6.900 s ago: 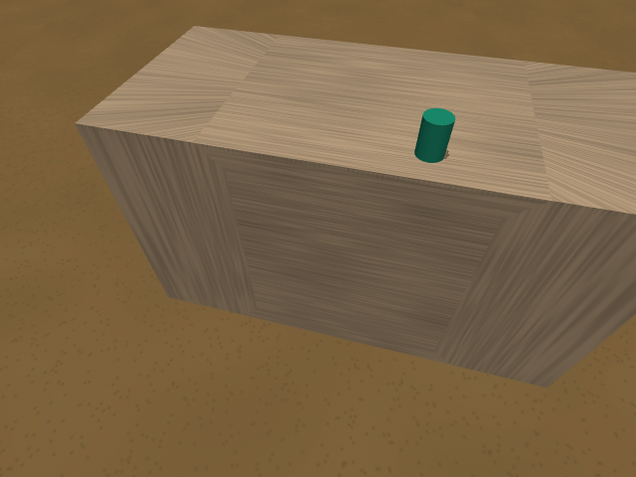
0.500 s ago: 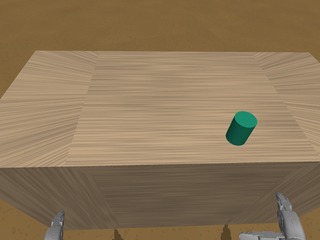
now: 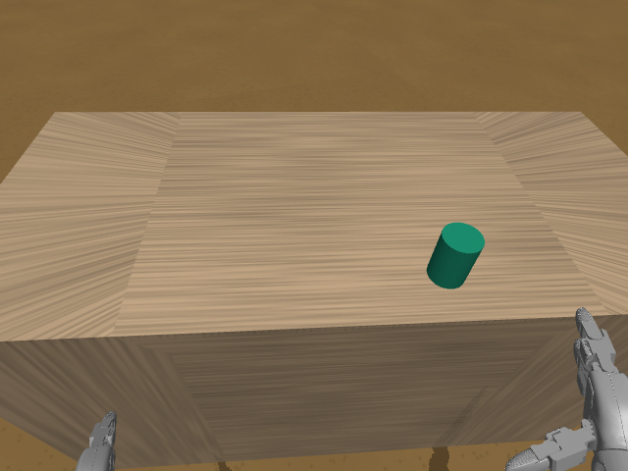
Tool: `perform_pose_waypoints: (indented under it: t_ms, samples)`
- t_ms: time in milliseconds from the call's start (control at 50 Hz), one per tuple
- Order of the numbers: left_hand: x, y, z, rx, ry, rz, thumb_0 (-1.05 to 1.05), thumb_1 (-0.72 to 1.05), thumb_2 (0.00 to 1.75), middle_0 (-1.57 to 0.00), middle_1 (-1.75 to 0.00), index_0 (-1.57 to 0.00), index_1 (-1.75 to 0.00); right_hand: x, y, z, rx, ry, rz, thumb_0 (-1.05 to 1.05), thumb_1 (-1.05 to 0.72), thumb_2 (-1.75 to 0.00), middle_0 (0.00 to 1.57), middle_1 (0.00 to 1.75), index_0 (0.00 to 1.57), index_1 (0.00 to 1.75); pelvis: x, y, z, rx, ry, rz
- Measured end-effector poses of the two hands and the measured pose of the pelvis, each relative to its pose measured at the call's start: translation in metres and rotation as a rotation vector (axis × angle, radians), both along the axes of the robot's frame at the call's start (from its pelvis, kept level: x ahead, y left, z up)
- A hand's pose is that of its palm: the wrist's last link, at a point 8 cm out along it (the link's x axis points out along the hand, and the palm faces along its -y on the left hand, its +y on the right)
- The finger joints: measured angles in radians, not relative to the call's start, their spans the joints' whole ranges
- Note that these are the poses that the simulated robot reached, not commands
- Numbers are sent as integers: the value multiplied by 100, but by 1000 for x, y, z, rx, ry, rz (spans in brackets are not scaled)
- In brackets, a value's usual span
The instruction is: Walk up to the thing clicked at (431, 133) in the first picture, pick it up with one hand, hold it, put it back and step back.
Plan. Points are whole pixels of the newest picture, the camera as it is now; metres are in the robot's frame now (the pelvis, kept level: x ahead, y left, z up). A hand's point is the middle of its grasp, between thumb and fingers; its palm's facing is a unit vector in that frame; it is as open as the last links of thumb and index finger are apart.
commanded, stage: rise first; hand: right
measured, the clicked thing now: (453, 256) +0.42 -0.23 +0.02
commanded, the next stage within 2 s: go down in 0.74 s
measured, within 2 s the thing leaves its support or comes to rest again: neither
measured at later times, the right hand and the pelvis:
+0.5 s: hand (586, 396) +0.17 -0.27 +0.09, palm faces +0.36 +0.84 -0.42, open 17.5 cm; pelvis -0.02 +0.00 +0.00, yaw +0 degrees
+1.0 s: hand (605, 385) +0.17 -0.27 +0.12, palm faces +0.40 +0.81 -0.43, open 17.3 cm; pelvis -0.02 +0.01 +0.00, yaw -1 degrees
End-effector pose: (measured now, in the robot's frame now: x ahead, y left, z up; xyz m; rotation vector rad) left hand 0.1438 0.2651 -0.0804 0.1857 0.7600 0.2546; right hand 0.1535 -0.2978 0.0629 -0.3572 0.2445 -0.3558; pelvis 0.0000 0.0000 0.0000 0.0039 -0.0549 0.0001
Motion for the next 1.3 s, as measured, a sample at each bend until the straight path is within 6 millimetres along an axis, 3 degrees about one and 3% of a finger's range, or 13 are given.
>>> perform_pose_waypoints:
  t_ms: [440,960,1140,1300]
  samples:
    - [-10,-5,-2,-36,-30,-11,-1,-54,5,-6,-5,-5,-6,-19,-6,47,-104,-179,19,-1,55,-4,5,6,6,6,-15,2,0,-4,-19,-9]
    - [-10,-1,-8,-38,-15,-4,-1,-53,6,-6,-5,-5,-5,-22,-7,73,-185,-292,37,-1,52,-6,6,6,6,6,-16,5,-1,-5,-10,-13]
    - [2,12,7,25,-69,18,-1,-53,6,-6,-4,-5,-5,-2,-38,72,-110,-331,5,-1,47,-6,5,5,6,6,-14,7,-1,-3,-4,-21]
    - [-4,-9,-5,22,-4,-4,-1,-53,5,-6,-4,-5,-4,41,-69,72,27,-301,67,-1,47,-6,5,5,6,6,-14,5,-1,-1,25,-22]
